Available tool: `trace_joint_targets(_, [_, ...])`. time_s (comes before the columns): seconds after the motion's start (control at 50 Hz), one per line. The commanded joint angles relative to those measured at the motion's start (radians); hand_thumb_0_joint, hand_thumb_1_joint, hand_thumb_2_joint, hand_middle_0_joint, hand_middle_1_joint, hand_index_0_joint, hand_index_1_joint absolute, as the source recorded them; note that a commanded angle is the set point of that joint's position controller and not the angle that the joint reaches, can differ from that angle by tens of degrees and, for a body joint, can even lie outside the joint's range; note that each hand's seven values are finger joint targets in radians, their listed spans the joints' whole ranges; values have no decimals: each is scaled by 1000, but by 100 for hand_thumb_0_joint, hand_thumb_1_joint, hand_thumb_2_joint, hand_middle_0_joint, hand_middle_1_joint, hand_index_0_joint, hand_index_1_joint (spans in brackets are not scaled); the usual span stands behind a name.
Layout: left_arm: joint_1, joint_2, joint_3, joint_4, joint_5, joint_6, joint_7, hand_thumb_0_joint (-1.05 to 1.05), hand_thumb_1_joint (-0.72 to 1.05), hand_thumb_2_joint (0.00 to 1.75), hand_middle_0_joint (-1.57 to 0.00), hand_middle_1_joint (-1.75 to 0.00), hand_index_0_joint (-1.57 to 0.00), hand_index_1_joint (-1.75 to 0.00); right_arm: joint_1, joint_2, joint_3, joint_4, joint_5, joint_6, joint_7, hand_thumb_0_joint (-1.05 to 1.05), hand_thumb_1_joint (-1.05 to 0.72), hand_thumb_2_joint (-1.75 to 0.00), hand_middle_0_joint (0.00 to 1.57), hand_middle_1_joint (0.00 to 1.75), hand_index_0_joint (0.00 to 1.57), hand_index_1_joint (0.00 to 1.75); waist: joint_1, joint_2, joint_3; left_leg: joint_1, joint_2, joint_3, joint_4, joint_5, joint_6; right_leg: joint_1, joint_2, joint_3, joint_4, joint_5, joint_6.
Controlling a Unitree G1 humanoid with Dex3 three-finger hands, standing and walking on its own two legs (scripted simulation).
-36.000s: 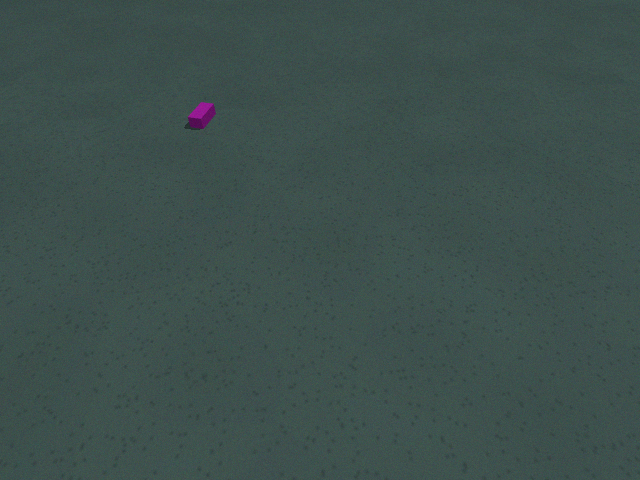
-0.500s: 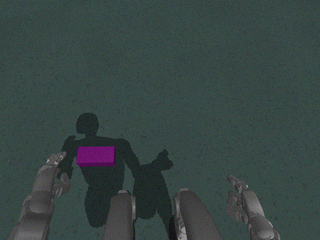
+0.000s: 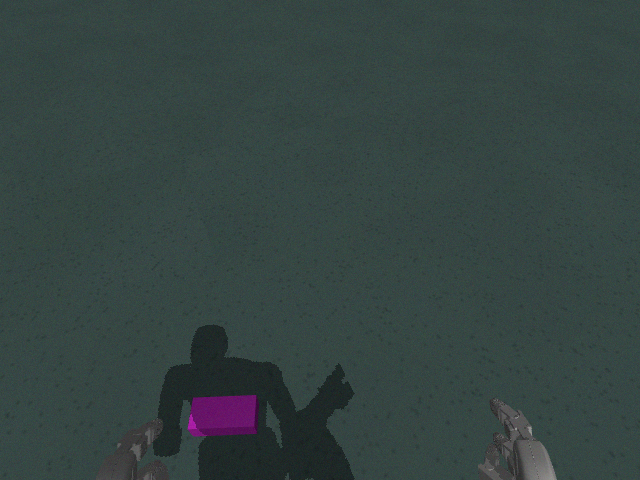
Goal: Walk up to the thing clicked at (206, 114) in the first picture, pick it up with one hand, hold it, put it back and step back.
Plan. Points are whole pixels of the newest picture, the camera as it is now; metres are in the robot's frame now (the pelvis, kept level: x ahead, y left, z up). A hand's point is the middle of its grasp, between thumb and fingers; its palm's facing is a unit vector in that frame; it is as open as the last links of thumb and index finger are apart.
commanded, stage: home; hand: left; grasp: from above
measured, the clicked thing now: (225, 415) +0.46 +0.25 -0.68
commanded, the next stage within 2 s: stand in 2.00 s
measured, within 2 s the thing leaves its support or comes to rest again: neither
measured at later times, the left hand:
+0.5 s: hand out of the picture +0.17 +0.18 -0.05, palm faces +0.04 -0.98 -0.20, open 7.4 cm
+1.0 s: hand out of the picture +0.17 +0.18 -0.05, palm faces +0.04 -0.98 -0.20, open 7.4 cm
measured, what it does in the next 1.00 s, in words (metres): stands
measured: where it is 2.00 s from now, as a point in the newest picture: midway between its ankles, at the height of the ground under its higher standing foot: outside the picture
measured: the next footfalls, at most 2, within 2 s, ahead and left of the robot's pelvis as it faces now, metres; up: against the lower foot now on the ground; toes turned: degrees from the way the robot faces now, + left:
none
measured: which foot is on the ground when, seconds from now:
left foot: down 0.00-1.00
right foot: down 0.00-1.00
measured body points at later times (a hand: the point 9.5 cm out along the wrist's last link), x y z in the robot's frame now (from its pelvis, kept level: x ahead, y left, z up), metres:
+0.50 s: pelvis +0.01 +0.00 +0.00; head +0.03 +0.01 +0.45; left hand +0.16 +0.23 -0.03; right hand +0.17 -0.24 -0.06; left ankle +0.01 +0.11 -0.68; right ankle +0.00 -0.13 -0.68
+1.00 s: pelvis +0.01 +0.00 +0.00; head +0.03 +0.00 +0.45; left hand +0.16 +0.23 -0.03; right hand +0.17 -0.24 -0.06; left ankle +0.01 +0.11 -0.68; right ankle +0.00 -0.13 -0.68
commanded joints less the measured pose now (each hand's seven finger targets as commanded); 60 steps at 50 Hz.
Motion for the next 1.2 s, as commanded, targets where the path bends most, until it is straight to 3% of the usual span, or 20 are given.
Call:
trace_joint_targets(0.0, [-15,100,53,-198,18,-42,-11,0,90,90,-20,-30,-20,-30,-77,-114,-49,-163,-13,-77,-11,0,-90,-90,20,30,20,30,6,-42,-43,132,-12,16,-169,203,21,65,10,-15,-172,187,-4])
trace_joint_targets(0.08, [-42,97,52,-162,29,-44,-22,0,90,90,-20,-30,-20,-30,-85,-118,-51,-154,-20,-94,-11,0,-90,-90,20,30,20,30,3,-35,0,127,-13,16,-182,150,19,42,5,-13,-181,138,-4])
trace_joint_targets(0.24, [-43,104,57,-186,30,-61,-24,0,90,90,-20,-30,-20,-30,-99,-122,-51,-147,-26,-112,-5,0,-90,-90,20,30,20,30,17,2,-52,160,-14,12,-183,183,11,77,4,-15,-160,169,-5])
trace_joint_targets(0.32, [-33,108,52,-193,29,-61,-22,0,90,90,-20,-30,-20,-30,-94,-126,-52,-141,-25,-109,-1,0,-90,-90,20,30,20,30,21,13,-77,179,-9,4,-180,257,5,87,8,-20,-142,222,-12])
trace_joint_targets(0.56, [-26,107,59,-179,24,-60,-18,0,90,90,-20,-30,-20,-30,-99,-125,-53,-146,-24,-102,0,0,-90,-90,20,30,20,30,35,-21,-55,150,-9,4,-177,235,8,92,7,-20,-149,207,-8])
trace_joint_targets(0.58, [-33,99,50,-172,22,-60,-22,0,90,90,-20,-30,-20,-30,-92,-127,-52,-143,-24,-103,2,0,-90,-90,20,30,20,30,25,-17,-55,158,-6,-2,-184,233,7,88,8,-21,-143,204,-10])
trace_joint_targets(0.76, [-18,105,55,-173,23,-65,-24,0,90,90,-20,-30,-20,-30,-84,-130,-58,-141,-26,-100,2,0,-90,-90,20,30,20,30,25,-20,-79,165,-8,9,-163,273,8,98,5,-13,-138,242,-9])
trace_joint_targets(0.98, [-27,112,61,-175,26,-58,-24,0,90,90,-20,-30,-20,-30,-93,-132,-60,-145,-23,-95,5,0,-90,-90,20,30,20,30,27,0,-44,150,-4,2,-186,204,6,73,5,-15,-144,177,-11])
trace_joint_targets(1.18, [-28,113,56,-189,22,-61,-23,0,90,90,-20,-30,-20,-30,-90,-130,-59,-151,-23,-93,3,0,-90,-90,20,30,20,30,24,-22,-74,162,-9,14,-154,269,12,91,-1,-7,-144,249,-4])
